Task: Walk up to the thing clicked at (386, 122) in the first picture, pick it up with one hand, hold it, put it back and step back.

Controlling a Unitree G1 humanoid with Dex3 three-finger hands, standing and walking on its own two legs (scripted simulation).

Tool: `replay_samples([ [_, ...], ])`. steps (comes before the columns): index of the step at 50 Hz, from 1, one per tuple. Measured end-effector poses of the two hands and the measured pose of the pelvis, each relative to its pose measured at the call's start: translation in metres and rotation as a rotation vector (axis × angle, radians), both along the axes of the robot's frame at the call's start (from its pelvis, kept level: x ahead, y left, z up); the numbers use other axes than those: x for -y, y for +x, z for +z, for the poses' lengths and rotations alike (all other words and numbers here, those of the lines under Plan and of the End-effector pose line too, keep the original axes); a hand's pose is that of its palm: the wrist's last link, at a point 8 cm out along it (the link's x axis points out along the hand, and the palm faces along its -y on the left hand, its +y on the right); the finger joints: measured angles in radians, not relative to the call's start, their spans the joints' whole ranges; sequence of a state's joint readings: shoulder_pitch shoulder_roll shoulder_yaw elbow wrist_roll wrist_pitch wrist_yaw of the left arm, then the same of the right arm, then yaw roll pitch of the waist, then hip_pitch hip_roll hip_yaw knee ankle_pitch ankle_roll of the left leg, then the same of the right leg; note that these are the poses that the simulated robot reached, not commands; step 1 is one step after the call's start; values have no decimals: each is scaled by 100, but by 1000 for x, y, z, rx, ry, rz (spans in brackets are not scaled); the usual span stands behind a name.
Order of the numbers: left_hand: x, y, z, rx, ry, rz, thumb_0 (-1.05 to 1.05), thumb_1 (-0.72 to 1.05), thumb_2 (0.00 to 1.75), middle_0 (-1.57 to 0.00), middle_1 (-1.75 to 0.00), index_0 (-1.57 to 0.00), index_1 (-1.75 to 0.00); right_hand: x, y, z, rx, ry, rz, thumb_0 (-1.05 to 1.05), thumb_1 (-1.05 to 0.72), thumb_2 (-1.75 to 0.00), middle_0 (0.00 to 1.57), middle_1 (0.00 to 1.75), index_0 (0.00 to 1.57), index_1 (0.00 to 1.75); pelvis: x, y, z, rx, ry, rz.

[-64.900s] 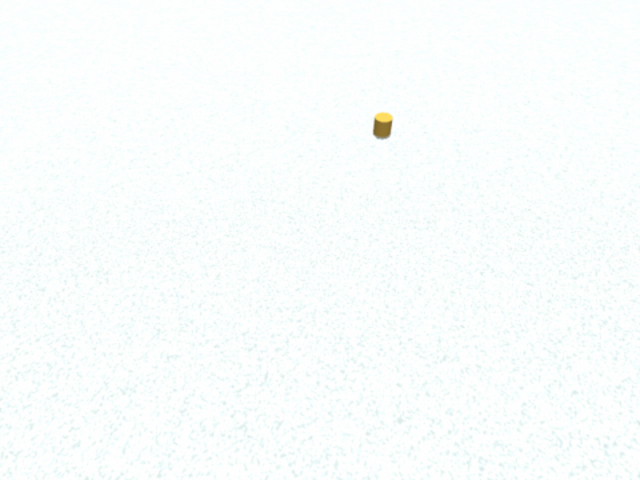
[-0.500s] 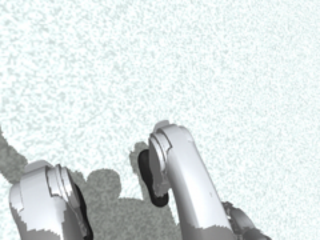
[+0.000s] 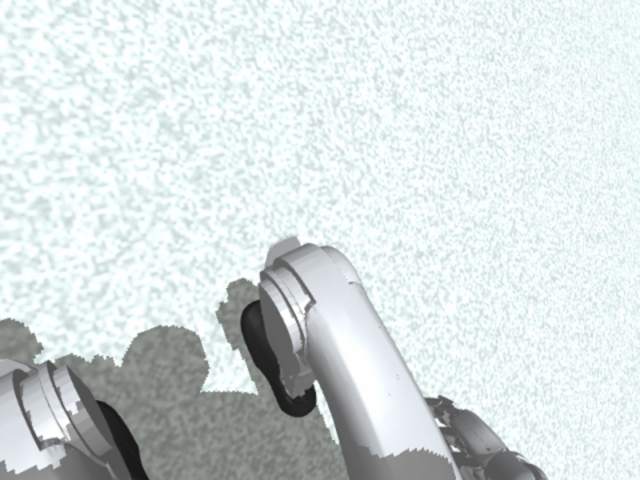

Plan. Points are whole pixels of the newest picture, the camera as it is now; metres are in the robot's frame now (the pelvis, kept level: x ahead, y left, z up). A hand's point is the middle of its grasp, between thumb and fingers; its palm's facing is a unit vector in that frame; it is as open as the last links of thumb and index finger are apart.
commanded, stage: rest palm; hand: left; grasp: from above
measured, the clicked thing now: out of the picture +0.54 +0.38 -0.28
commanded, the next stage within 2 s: none
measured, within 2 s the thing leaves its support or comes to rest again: neither
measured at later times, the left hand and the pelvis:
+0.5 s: hand out of the picture +0.49 +0.36 -0.22, palm faces -0.43 -0.11 -0.90, open 14.4 cm; pelvis -0.01 +0.01 -0.01, yaw -2 degrees
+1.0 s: hand out of the picture +0.49 +0.36 -0.24, palm faces -0.46 -0.14 -0.88, open 14.2 cm; pelvis -0.01 +0.01 -0.01, yaw -2 degrees
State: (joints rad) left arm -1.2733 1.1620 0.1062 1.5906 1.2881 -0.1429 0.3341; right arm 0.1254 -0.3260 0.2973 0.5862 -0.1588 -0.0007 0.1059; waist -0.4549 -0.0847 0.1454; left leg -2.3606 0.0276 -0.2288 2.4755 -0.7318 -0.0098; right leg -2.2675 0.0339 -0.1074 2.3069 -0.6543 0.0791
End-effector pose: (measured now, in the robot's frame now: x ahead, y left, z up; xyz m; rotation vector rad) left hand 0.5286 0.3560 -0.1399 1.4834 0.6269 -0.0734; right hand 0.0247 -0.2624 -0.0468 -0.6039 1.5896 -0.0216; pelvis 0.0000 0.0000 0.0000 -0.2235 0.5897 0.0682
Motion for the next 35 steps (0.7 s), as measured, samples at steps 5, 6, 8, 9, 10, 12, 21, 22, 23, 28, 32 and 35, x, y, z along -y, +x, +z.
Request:
replay_samples([
  [5, -7, -17, -9, -86, -24, 21, 0, -58, 99, -8, -105, -8, -105, -3, -5, -1, -15, 7, 18, -1, -94, -91, 20, 30, 20, 30, -2, -6, -1, 29, -7, 0],
  [6, -8, -20, -12, -98, -33, 17, 0, -58, 99, -8, -105, -8, -105, -4, -6, -2, -18, 8, 25, -1, -94, -91, 20, 30, 20, 30, -2, -7, -2, 35, -9, 0],
  [8, -9, -26, -16, -99, -49, -2, 0, -57, 98, -7, -105, -8, -105, -5, -6, -2, -24, 6, 43, 0, -94, -91, 20, 30, 20, 30, -2, -9, -3, 48, -13, 0],
  [9, -9, -27, -17, -91, -56, -15, 0, -57, 98, -7, -105, -8, -105, -6, -6, -1, -26, 3, 53, 0, -94, -91, 20, 30, 20, 30, -3, -10, -3, 54, -15, 0],
  [10, -9, -28, -18, -83, -62, -31, 0, -56, 97, -7, -105, -8, -105, -7, -6, -1, -28, 0, 63, 0, -94, -91, 20, 30, 20, 30, -3, -11, -4, 61, -18, 1],
  [12, -9, -31, -19, -66, -72, -62, 0, -56, 97, -6, -105, -8, -105, -8, -4, -1, -28, -7, 78, 0, -93, -91, 20, 30, 20, 30, -3, -13, -5, 71, -22, 1],
  [21, -11, -37, -22, -5, -71, -123, 0, -57, 99, -7, -103, -7, -104, -13, 11, 1, 16, -27, 129, 0, -93, -91, 20, 30, 20, 30, -7, -12, -7, 79, -41, -1],
  [22, -11, -37, -22, -2, -67, -123, 0, -57, 99, -7, -103, -7, -103, -13, 13, 1, 24, -26, 132, 0, -93, -91, 20, 30, 20, 30, -8, -11, -7, 77, -43, -2],
  [23, -11, -37, -23, 0, -62, -122, 0, -57, 99, -7, -103, -7, -103, -14, 15, 1, 31, -23, 136, 0, -93, -91, 20, 30, 20, 30, -8, -11, -7, 76, -44, -2],
  [28, -9, -34, -25, 20, -42, -96, 0, -57, 100, -8, -103, -8, -104, -17, 19, -2, 61, -7, 142, -1, -93, -91, 20, 30, 20, 30, -9, -11, -8, 71, -45, -5],
  [32, -8, -32, -28, 19, -32, -64, 0, -57, 99, -9, -104, -8, -104, -19, 17, -5, 70, 8, 136, -1, -93, -91, 20, 30, 20, 30, -9, -11, -10, 65, -43, -9],
  [35, -8, -30, -30, 13, -26, -45, 0, -56, 98, -9, -104, -8, -105, -20, 12, -7, 60, 19, 123, -1, -93, -91, 20, 30, 20, 30, -8, -11, -11, 60, -39, -11],
])
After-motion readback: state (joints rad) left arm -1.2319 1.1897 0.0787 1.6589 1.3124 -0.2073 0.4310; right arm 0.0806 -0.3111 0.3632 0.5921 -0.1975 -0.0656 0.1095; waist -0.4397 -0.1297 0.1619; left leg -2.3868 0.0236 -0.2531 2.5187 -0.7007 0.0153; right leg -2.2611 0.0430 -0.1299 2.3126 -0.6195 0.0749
